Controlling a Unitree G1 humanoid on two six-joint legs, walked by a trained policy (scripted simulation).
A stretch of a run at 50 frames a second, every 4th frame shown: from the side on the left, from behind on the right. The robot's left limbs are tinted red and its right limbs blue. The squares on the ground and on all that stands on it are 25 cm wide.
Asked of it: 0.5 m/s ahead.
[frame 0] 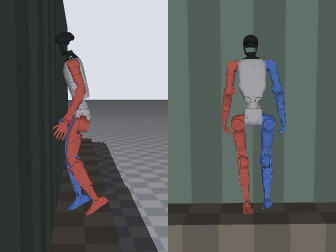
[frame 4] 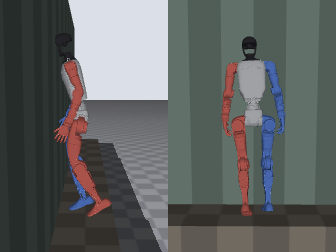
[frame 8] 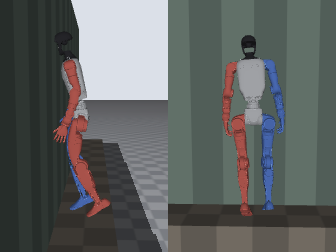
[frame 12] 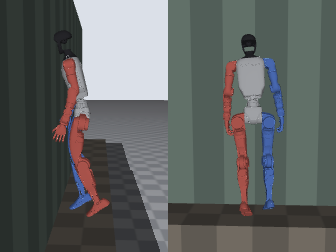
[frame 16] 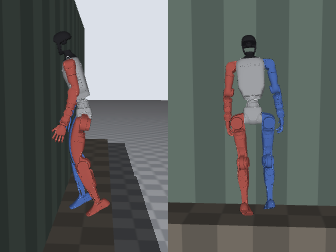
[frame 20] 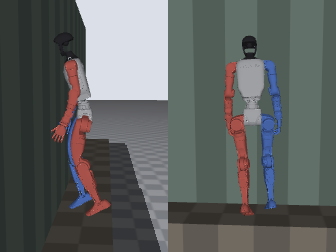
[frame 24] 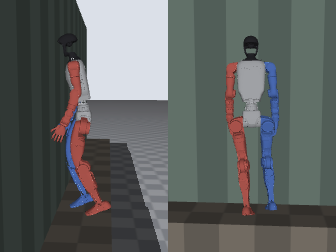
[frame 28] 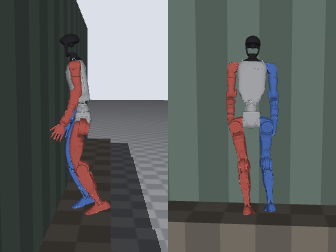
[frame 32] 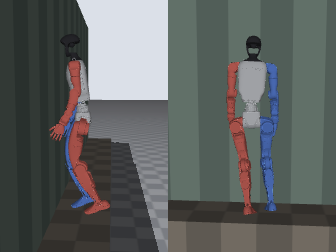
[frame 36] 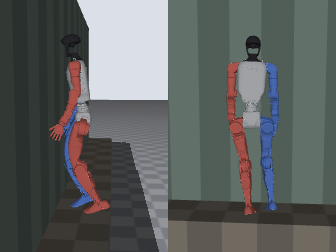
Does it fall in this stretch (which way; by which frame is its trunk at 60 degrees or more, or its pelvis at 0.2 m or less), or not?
no
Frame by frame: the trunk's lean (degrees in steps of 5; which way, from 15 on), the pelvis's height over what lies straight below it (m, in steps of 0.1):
0: 15 forward, 0.8
4: 15 forward, 0.8
8: 15 forward, 0.8
12: 15 forward, 0.8
16: 20 forward, 0.8
20: 20 forward, 0.8
24: 15 forward, 0.8
28: 10, 0.8
32: 10, 0.8
36: 10, 0.8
